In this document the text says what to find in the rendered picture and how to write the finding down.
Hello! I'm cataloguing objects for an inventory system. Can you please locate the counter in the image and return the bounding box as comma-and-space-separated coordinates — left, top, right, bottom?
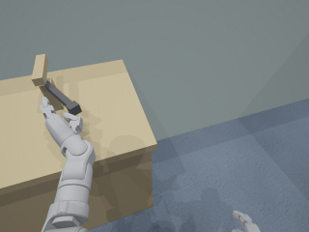
0, 54, 157, 232

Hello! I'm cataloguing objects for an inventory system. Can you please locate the tap lever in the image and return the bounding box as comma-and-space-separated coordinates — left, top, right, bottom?
44, 80, 82, 116

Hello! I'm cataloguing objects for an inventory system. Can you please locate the robot left forearm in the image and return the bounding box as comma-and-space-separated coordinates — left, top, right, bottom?
41, 134, 97, 232

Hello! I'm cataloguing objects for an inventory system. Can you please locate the left robot hand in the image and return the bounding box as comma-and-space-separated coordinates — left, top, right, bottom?
40, 97, 83, 148

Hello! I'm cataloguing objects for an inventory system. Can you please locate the right robot hand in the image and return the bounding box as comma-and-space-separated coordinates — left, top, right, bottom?
232, 210, 261, 232

